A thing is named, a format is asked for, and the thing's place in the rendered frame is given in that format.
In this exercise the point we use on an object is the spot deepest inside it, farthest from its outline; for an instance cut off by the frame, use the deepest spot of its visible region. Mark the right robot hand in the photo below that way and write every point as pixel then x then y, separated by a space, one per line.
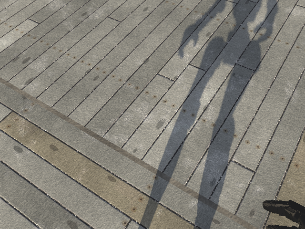
pixel 289 209

